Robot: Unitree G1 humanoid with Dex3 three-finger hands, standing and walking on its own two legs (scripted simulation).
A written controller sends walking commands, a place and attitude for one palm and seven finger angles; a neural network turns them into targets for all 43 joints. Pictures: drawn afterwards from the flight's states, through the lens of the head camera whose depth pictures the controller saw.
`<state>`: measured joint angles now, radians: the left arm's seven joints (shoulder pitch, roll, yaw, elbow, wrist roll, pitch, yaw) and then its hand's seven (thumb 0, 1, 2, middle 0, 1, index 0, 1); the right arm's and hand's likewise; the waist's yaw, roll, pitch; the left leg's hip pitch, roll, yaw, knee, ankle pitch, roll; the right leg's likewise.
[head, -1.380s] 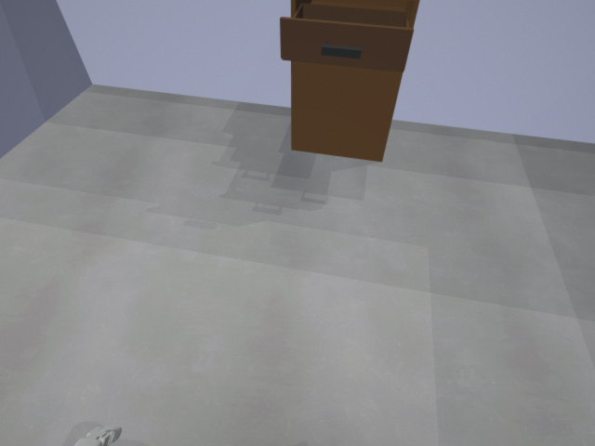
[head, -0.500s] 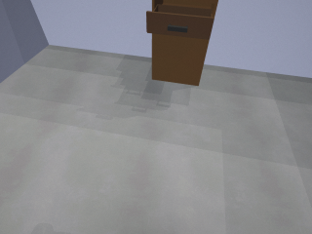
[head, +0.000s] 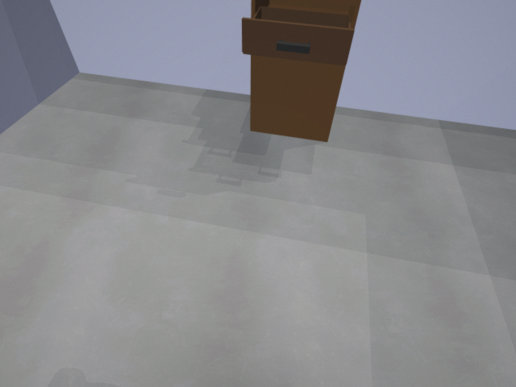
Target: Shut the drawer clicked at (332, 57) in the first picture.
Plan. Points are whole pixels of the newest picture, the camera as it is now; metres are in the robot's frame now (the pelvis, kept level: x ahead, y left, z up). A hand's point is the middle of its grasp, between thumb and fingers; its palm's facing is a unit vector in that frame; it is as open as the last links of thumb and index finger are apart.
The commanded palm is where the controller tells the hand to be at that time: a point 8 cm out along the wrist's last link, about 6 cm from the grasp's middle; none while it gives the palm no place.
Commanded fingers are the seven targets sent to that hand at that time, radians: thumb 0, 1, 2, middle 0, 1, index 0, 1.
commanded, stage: look at it before walking up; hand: left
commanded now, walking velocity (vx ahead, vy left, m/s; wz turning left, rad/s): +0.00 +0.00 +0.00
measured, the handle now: (294, 45) +1.40 -0.07 -0.06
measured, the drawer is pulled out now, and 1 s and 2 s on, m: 0.30 0.30 0.30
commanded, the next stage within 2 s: walk to a spot facing it in 0.06 s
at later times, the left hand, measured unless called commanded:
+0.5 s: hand out of the picture +0.05 +0.18 -0.19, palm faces -0.07 -0.98 -0.20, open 7.4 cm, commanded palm none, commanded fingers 0.00 0.90 0.90 -0.20 -0.30 -0.20 -0.30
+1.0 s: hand (164, 336) +0.25 +0.21 -0.20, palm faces -0.15 -0.97 -0.17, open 7.4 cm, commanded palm none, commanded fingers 0.00 0.90 0.90 -0.20 -0.30 -0.20 -0.30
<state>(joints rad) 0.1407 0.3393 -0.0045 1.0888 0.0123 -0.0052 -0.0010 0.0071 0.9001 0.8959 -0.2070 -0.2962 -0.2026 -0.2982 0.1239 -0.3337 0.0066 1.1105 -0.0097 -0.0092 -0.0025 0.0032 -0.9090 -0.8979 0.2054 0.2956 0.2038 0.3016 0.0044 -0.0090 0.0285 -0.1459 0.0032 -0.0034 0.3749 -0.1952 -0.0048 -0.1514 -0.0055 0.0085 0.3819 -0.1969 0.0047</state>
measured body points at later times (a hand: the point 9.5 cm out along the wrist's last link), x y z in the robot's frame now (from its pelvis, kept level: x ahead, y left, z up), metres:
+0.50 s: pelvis +0.06 -0.01 -0.02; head +0.06 -0.02 +0.43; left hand +0.05 +0.23 -0.17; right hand +0.03 -0.26 -0.18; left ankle +0.01 +0.12 -0.75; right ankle +0.02 -0.12 -0.75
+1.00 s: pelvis +0.25 +0.02 -0.02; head +0.27 +0.04 +0.43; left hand +0.26 +0.26 -0.18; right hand +0.28 -0.22 -0.15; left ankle +0.31 +0.11 -0.75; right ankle +0.14 -0.08 -0.65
